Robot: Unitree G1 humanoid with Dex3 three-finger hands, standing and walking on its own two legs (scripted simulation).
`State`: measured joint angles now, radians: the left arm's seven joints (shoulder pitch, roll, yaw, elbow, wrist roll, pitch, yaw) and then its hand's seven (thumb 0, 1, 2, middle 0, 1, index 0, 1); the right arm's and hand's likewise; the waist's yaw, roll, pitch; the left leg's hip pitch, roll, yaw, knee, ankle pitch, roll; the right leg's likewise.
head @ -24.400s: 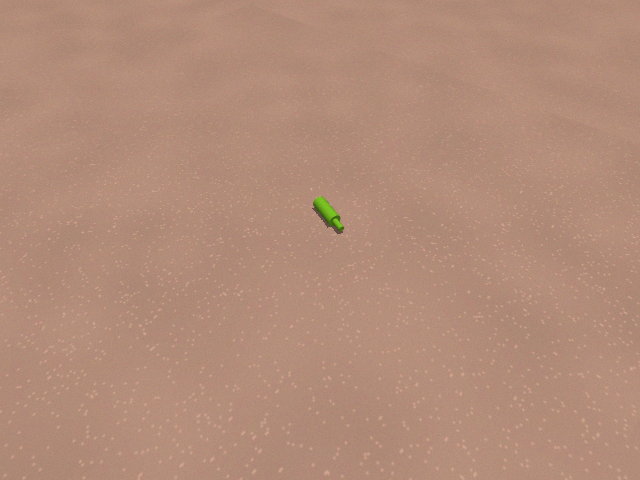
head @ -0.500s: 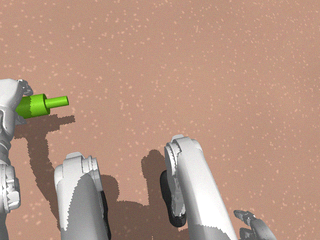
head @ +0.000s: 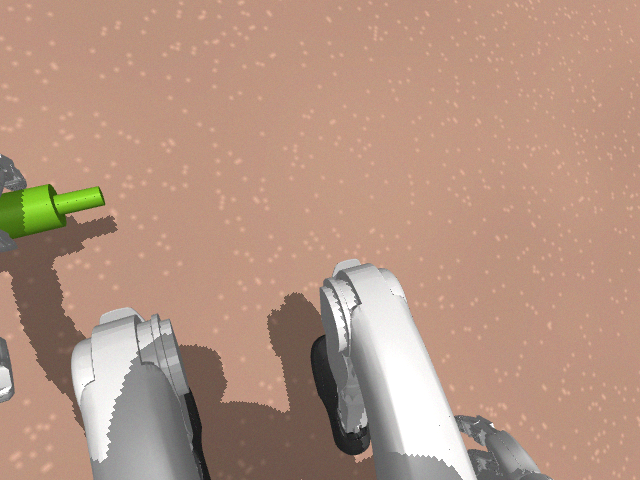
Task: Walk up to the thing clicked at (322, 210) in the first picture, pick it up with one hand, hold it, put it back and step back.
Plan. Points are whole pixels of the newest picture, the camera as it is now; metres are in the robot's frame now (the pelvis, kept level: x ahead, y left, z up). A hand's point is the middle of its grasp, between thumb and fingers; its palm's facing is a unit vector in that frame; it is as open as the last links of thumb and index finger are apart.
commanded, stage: lower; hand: left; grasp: from above
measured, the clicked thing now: (20, 213) +0.46 +0.30 -0.22
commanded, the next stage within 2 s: rest in 0.18 s
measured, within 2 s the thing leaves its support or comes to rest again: rests again in 0.98 s
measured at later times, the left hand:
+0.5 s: hand (10, 223) +0.45 +0.32 -0.24, palm faces -0.45 -0.11 -0.89, open 8.4 cm
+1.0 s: hand (23, 224) +0.46 +0.31 -0.27, palm faces -0.43 -0.12 -0.89, open 8.5 cm
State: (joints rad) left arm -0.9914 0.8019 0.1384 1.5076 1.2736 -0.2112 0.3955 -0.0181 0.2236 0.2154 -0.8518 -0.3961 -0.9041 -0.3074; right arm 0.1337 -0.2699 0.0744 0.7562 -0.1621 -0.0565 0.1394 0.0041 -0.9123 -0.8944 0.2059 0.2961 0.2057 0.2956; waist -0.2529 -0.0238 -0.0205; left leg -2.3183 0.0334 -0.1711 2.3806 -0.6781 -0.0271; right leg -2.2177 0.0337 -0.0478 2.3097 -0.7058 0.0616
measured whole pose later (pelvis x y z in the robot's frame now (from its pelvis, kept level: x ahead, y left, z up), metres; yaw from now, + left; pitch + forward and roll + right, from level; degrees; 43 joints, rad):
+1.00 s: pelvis +0.00 +0.01 -0.04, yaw -5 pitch +29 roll -12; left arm -0.98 0.97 0.20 1.63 1.32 -0.25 0.55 -0.02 0.20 0.29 -0.86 -0.35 -0.90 -0.29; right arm 0.09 -0.31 0.21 0.73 -0.26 -0.14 0.20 0.00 -0.91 -0.89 0.21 0.30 0.21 0.30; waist -0.33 -0.11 0.12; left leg -2.37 0.03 -0.27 2.55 -0.70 -0.03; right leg -2.25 0.07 -0.11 2.41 -0.70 0.07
